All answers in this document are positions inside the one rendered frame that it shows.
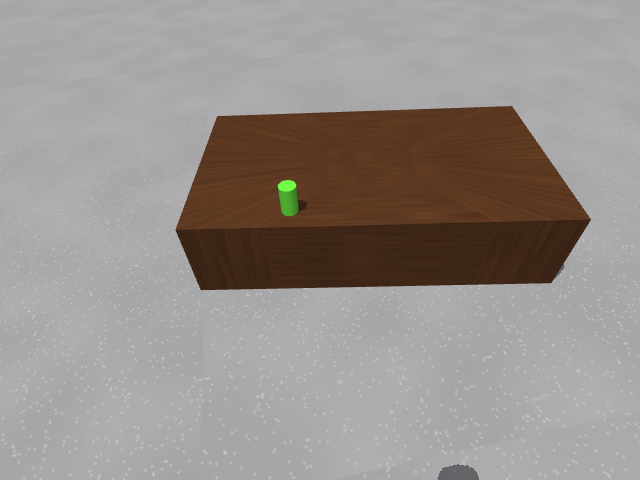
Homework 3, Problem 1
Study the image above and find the can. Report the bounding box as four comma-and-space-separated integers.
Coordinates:
278, 180, 299, 216

